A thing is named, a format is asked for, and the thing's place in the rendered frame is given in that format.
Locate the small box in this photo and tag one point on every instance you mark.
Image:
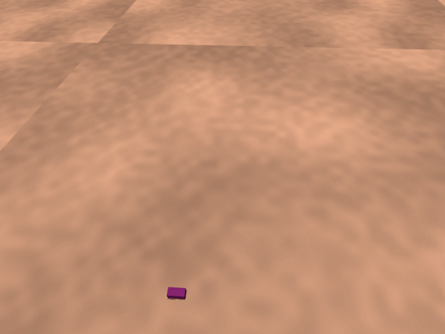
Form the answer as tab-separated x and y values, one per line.
176	293

